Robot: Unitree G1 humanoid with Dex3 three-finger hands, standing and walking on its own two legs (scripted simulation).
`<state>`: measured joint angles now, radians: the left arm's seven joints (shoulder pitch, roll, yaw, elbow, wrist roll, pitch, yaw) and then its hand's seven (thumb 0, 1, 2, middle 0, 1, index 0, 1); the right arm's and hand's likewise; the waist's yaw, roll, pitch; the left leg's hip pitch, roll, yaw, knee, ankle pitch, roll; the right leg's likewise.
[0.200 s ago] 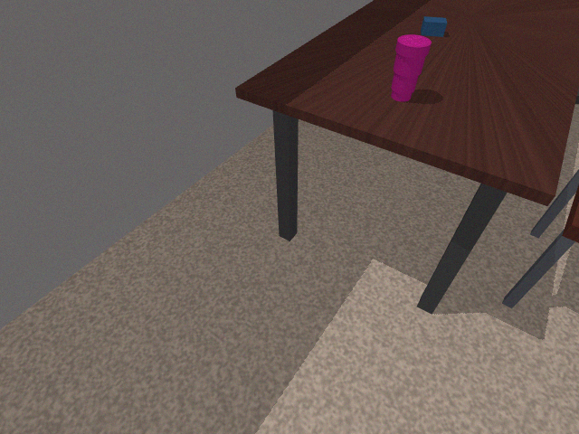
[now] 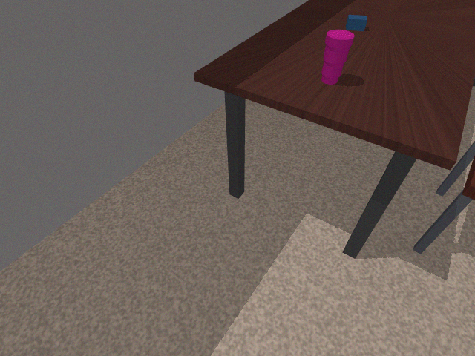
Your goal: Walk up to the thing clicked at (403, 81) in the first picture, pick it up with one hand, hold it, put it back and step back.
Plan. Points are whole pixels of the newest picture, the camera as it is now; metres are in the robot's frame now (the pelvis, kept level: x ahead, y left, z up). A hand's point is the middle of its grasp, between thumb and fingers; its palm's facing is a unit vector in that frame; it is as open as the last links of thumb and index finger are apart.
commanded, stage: stand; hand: left
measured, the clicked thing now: (334, 58) +1.00 -0.29 +0.04
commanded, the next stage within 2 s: walk up in 0.92 s
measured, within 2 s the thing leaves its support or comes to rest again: neither
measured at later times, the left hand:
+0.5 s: hand out of the picture +0.08 +0.25 -0.16, palm faces -0.03 -0.94 -0.33, open 7.4 cm
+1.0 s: hand out of the picture +0.08 +0.25 -0.16, palm faces -0.07 -0.94 -0.33, open 7.4 cm
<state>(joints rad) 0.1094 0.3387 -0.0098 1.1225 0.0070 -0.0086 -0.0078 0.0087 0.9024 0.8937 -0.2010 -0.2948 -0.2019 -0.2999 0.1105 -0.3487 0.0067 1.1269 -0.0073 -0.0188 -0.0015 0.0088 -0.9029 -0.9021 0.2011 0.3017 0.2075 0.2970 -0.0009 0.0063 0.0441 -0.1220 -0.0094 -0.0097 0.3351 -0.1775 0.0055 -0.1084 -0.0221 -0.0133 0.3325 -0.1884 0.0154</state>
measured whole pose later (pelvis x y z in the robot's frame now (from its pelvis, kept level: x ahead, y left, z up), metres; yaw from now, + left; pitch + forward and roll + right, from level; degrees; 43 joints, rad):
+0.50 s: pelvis +0.01 +0.00 +0.00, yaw +0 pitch -2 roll +0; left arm 0.12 0.34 -0.01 1.12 0.01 -0.01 -0.01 0.01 0.90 0.89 -0.20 -0.29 -0.20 -0.30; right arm 0.11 -0.35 0.01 1.13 -0.01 -0.02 0.00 0.01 -0.90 -0.90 0.20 0.30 0.21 0.30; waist 0.00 0.01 0.05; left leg -0.11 -0.01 -0.01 0.32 -0.18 0.01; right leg -0.10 -0.02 -0.02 0.32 -0.19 0.02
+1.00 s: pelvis +0.01 +0.00 +0.00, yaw -4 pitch -2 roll +1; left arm 0.18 0.37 0.04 1.05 0.03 0.02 -0.05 0.01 0.90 0.89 -0.20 -0.29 -0.20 -0.30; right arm 0.13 -0.35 -0.04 1.05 -0.03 -0.05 0.01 0.01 -0.90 -0.90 0.20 0.30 0.21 0.30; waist 0.01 -0.01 0.04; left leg -0.12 0.00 0.06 0.38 -0.23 0.02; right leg -0.22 -0.02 0.02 0.59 -0.36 -0.01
